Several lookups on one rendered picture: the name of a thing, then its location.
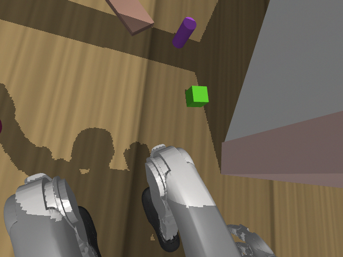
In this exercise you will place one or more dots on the left robot foot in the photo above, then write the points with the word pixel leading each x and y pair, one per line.
pixel 90 230

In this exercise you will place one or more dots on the right robot foot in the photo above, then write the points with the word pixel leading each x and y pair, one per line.
pixel 152 216

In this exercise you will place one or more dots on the right robot hand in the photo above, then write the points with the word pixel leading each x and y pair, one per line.
pixel 254 246

